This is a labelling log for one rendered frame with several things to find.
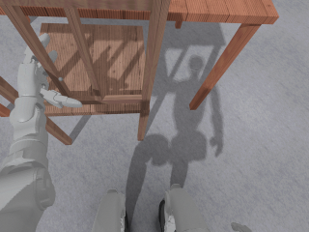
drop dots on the robot left upper arm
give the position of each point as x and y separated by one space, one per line
24 196

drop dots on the right robot thigh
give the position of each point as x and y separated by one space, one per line
186 214

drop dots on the left robot thigh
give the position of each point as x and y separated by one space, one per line
111 209

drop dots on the robot right hand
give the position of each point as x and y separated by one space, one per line
240 228

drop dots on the robot thigh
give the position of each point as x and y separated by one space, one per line
186 214
111 209

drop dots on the chair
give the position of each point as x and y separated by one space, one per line
103 66

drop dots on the left robot forearm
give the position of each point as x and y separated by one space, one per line
30 141

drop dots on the robot left hand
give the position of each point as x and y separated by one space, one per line
31 75

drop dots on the table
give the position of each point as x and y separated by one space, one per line
250 13

